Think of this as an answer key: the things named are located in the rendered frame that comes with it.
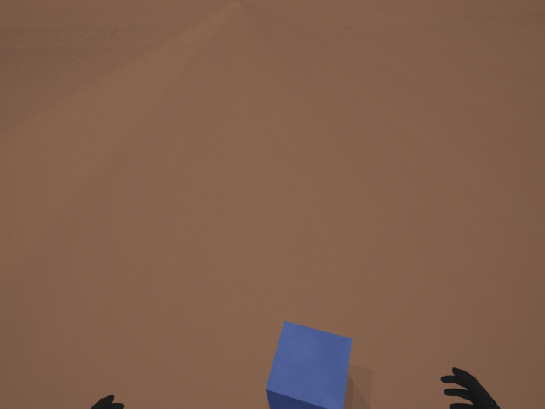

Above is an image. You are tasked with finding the carton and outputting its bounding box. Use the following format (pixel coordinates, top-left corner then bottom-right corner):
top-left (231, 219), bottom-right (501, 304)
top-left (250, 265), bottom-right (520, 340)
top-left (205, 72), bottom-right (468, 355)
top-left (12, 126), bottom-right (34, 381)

top-left (266, 321), bottom-right (352, 409)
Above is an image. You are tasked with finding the robot right hand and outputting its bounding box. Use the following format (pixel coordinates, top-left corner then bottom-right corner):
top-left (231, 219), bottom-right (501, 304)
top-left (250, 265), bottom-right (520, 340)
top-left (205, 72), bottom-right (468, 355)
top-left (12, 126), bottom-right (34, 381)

top-left (441, 367), bottom-right (501, 409)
